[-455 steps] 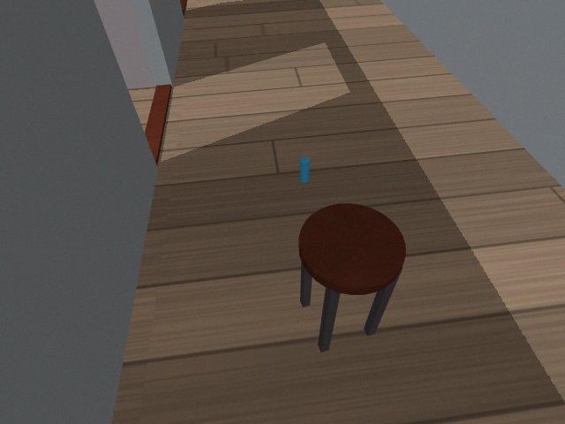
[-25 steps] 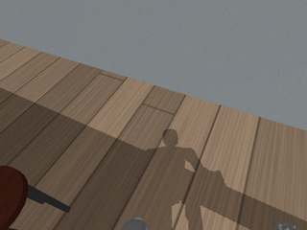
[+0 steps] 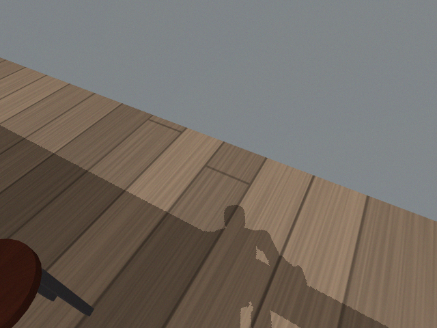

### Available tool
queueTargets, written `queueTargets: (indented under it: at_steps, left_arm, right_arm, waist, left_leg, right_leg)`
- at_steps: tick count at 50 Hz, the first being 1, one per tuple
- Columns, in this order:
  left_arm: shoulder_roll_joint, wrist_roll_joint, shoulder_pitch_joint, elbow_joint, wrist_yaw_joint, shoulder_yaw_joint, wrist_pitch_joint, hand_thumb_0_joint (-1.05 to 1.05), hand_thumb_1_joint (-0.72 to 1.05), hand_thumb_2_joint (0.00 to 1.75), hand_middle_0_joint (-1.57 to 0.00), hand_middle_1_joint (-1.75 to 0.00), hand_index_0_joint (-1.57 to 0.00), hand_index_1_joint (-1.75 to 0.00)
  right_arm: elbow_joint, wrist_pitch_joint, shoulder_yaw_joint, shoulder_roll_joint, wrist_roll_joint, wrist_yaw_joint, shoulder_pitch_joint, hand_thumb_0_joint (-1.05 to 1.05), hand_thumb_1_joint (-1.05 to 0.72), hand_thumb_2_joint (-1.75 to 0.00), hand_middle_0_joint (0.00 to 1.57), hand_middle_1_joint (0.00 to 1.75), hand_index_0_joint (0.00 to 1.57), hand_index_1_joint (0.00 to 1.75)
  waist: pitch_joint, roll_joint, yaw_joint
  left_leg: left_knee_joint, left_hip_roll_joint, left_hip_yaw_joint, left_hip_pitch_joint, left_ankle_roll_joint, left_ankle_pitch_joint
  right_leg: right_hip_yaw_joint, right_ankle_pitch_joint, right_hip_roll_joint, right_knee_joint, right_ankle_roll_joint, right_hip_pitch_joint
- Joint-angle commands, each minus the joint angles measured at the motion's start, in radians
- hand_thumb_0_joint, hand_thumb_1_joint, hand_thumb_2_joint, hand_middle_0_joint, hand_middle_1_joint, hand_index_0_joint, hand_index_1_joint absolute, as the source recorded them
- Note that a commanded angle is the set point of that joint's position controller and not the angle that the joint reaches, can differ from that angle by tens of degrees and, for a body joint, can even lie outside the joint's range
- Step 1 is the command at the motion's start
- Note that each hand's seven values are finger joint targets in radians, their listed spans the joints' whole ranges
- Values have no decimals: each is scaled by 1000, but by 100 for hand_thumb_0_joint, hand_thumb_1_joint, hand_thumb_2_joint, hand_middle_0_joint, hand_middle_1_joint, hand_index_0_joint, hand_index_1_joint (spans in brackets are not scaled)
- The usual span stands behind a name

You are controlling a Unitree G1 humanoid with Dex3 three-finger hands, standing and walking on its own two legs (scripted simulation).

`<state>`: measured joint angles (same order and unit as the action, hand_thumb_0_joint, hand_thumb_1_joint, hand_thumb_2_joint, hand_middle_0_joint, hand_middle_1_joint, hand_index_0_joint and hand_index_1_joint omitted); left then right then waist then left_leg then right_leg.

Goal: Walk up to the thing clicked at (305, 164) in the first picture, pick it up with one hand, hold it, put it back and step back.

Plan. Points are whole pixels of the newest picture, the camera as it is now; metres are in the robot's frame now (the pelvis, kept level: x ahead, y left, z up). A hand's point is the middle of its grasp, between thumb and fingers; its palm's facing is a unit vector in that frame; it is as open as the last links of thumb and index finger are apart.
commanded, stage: walk up
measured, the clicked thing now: out of the picture +0.70 +1.36 -0.70
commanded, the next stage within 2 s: stand in 0.50 s
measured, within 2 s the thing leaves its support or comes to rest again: neither
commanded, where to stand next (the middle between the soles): +0.07 +0.00 m, yaw -2 degrees
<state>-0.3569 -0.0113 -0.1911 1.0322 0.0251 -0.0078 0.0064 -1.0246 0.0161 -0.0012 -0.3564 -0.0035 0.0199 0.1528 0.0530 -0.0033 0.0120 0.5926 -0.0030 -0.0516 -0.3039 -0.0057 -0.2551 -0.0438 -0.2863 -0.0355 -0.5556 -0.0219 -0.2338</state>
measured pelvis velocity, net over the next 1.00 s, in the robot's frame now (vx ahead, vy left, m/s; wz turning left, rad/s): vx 0.01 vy -0.01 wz -0.01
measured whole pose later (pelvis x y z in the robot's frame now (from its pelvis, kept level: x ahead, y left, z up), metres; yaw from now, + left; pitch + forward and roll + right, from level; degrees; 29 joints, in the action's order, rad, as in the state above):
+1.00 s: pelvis +0.01 -0.01 +0.02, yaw +0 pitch -2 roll +0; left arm -0.35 -0.01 -0.10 1.15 0.02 -0.01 0.01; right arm -1.16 0.01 0.01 -0.34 -0.01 0.02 0.08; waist 0.06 0.01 0.00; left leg 0.33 -0.01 -0.04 -0.16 -0.02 -0.14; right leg -0.04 -0.18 -0.03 -0.33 -0.02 -0.11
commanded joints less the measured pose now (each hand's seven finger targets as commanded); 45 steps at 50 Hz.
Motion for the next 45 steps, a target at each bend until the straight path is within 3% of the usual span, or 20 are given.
queueTargets:
  at_steps: [1, 3, 16, 23, 28, 34, 39, 40, 45]
  left_arm:
    - [-236, 13, 79, -45, -24, -53, 39, 0, 90, 90, -20, -30, -20, -30]
    - [-234, 16, 96, -30, -27, -51, 35, 0, 90, 90, -20, -30, -20, -30]
    - [-215, 9, 178, 39, -22, -44, 21, 0, 90, 90, -20, -30, -20, -30]
    - [-214, 6, 183, 53, -22, -51, 20, 0, 90, 90, -20, -30, -20, -30]
    - [-216, 7, 180, 51, -26, -45, 29, 0, 90, 90, -20, -30, -20, -30]
    - [-213, 4, 172, 57, -29, -43, 30, 0, 90, 90, -20, -30, -20, -30]
    - [-213, 3, 160, 57, -29, -38, 27, 0, 90, 90, -20, -30, -20, -30]
    - [-211, 3, 155, 58, -29, -37, 27, 0, 90, 90, -20, -30, -20, -30]
    - [-217, 1, 138, 55, -29, -36, 27, 0, 90, 90, -20, -30, -20, -30]
  right_arm:
    - [28, 38, 40, -224, 8, -24, -60, 0, -90, -90, 20, 30, 20, 30]
    - [12, 38, 43, -225, 10, -28, -65, 0, -90, -90, 20, 30, 20, 30]
    - [-47, 25, 39, -216, 4, -29, -139, 0, -90, -90, 20, 30, 20, 30]
    - [-56, 23, 38, -214, 1, -28, -144, 0, -90, -90, 20, 30, 20, 30]
    - [-61, 20, 43, -214, -4, -27, -145, 0, -90, -90, 20, 30, 20, 30]
    - [-66, 14, 46, -208, -4, -25, -144, 0, -90, -90, 20, 30, 20, 30]
    - [-67, 11, 47, -198, -3, -22, -146, 0, -90, -90, 20, 30, 20, 30]
    - [-73, 9, 47, -206, -3, -21, -132, 0, -90, -90, 20, 30, 20, 30]
    - [-70, 9, 48, -198, -3, -17, -134, 0, -90, -90, 20, 30, 20, 30]
  waist:
    - [-102, -17, -6]
    - [-116, -17, -7]
    - [-94, -6, -9]
    - [-110, 9, -9]
    - [-121, -9, -11]
    - [-115, 4, -13]
    - [-79, 7, -13]
    - [-59, 8, -18]
    - [-68, 7, -12]
  left_leg:
    - [-141, -84, -98, 85, 40, 197]
    - [-145, -93, -94, 105, 39, 283]
    - [-257, -98, -93, 116, 25, 219]
    - [-262, -101, -84, 144, 22, 266]
    - [-280, -113, -79, 171, 15, 306]
    - [-292, -118, -75, 184, 18, 276]
    - [-309, -112, -73, 182, 13, 201]
    - [-320, -105, -75, 156, 11, 135]
    - [-316, -107, -78, 159, 14, 135]
  right_leg:
    - [114, 163, -105, 153, 73, 57]
    - [94, 210, -102, 155, 65, 83]
    - [75, 133, -104, 257, 41, 137]
    - [63, 156, -105, 277, 35, 160]
    - [86, 230, -112, 270, 31, 177]
    - [88, 202, -110, 281, 29, 169]
    - [93, 121, -106, 301, 32, 125]
    - [96, 73, -101, 315, 29, 112]
    - [98, 58, -103, 311, 31, 116]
